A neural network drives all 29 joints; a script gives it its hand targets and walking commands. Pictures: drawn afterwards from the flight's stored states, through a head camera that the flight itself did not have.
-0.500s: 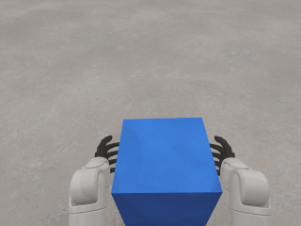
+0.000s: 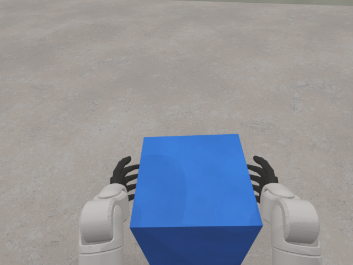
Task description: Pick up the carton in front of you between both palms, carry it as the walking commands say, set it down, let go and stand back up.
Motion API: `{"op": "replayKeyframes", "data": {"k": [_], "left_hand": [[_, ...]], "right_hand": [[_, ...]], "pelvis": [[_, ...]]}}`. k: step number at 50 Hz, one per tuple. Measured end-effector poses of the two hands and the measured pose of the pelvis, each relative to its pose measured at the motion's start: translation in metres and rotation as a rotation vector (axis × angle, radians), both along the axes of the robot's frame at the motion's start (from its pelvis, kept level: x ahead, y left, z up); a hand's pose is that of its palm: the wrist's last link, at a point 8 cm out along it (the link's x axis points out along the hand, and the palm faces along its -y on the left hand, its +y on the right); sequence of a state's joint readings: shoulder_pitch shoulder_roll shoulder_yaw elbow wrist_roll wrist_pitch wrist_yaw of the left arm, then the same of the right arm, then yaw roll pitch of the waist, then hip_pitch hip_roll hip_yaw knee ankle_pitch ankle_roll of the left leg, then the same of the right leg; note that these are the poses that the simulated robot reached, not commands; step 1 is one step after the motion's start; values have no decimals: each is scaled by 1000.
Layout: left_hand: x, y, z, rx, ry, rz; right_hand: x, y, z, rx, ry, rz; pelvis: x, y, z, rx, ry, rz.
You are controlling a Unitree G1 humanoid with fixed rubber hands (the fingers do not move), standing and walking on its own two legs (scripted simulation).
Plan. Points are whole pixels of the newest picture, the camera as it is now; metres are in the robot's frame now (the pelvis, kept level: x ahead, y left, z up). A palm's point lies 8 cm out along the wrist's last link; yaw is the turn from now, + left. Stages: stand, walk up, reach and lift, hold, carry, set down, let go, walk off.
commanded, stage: carry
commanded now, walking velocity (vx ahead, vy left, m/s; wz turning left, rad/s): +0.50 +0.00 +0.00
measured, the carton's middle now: (192, 204) +0.28 +0.00 +0.01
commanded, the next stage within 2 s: none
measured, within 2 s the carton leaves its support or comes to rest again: neither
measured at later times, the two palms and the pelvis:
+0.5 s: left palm (138, 102) +0.58 +0.16 +0.09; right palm (236, 102) +0.57 -0.13 +0.09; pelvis +0.31 +0.02 +0.00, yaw -2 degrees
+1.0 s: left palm (156, 56) +0.90 +0.14 +0.09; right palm (229, 56) +0.89 -0.16 +0.09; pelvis +0.63 -0.01 -0.01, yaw +0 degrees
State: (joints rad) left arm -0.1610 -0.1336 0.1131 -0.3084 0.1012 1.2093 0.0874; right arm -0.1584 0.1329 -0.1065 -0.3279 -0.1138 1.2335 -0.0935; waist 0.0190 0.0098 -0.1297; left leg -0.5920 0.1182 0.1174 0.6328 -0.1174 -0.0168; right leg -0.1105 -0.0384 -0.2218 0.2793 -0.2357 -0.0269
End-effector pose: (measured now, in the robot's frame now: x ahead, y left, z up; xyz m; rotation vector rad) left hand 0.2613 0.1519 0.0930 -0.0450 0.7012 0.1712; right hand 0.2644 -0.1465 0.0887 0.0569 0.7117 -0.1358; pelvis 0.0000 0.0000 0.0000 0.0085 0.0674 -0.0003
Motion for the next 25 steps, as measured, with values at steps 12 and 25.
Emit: {"op": "replayKeyframes", "data": {"k": [12,25], "left_hand": [[165,30,-31,-37,68,-56],[317,12,-4,-25,-23,-52]], "right_hand": [[147,31,-22,-44,69,-49],[301,12,2,-27,-22,-51]], "pelvis": [[153,41,-14,-14,1,-47],[306,23,-3,-17,7,-36]]}}
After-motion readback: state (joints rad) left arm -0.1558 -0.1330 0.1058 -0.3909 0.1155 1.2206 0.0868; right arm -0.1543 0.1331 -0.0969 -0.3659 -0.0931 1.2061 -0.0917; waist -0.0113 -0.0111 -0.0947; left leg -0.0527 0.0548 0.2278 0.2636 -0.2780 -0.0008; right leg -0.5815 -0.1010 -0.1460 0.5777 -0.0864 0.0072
